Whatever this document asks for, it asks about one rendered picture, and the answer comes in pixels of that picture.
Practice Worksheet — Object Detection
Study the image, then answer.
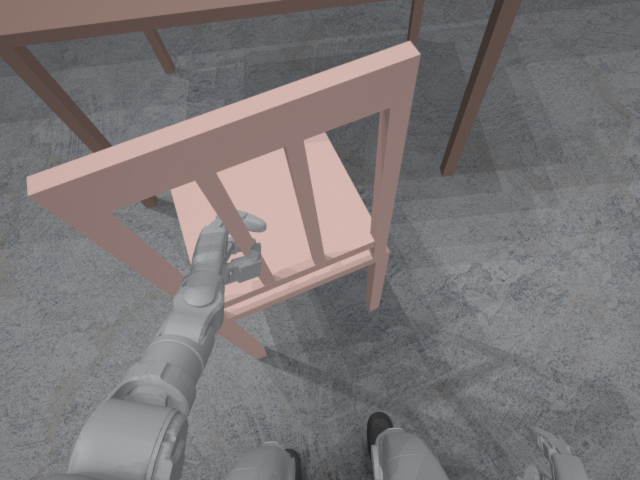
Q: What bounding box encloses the table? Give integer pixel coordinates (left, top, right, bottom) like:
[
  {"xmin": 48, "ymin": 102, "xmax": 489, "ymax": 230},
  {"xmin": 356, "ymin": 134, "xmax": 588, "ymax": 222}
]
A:
[{"xmin": 0, "ymin": 0, "xmax": 522, "ymax": 208}]

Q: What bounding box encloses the left robot upper arm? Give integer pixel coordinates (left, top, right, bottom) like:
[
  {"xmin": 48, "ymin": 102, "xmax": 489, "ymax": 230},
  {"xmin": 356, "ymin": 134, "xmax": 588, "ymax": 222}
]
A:
[{"xmin": 40, "ymin": 398, "xmax": 188, "ymax": 480}]

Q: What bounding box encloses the left robot forearm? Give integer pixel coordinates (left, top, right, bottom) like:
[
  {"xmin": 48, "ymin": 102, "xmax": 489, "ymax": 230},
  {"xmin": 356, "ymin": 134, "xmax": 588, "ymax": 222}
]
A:
[{"xmin": 68, "ymin": 270, "xmax": 225, "ymax": 474}]

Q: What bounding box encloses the chair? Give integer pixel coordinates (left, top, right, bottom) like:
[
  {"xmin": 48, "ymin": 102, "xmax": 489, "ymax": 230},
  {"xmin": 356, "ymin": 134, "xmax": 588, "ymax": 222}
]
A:
[{"xmin": 27, "ymin": 41, "xmax": 421, "ymax": 360}]

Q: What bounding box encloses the robot right thigh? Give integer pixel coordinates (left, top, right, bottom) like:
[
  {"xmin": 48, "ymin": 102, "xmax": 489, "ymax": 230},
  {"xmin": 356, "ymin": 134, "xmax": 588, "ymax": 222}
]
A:
[{"xmin": 371, "ymin": 432, "xmax": 449, "ymax": 480}]

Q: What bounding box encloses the robot right hand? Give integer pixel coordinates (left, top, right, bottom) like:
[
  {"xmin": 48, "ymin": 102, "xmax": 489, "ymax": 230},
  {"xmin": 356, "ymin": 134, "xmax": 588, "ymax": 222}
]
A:
[{"xmin": 516, "ymin": 427, "xmax": 590, "ymax": 480}]

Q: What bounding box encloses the right robot shin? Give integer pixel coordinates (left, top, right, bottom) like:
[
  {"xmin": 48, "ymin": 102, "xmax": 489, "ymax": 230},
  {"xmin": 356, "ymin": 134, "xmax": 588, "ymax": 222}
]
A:
[{"xmin": 376, "ymin": 428, "xmax": 404, "ymax": 440}]

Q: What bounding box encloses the robot left hand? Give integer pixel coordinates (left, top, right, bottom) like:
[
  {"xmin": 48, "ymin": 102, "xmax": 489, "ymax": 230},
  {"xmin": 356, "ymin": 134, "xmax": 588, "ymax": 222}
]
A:
[{"xmin": 190, "ymin": 210, "xmax": 266, "ymax": 285}]

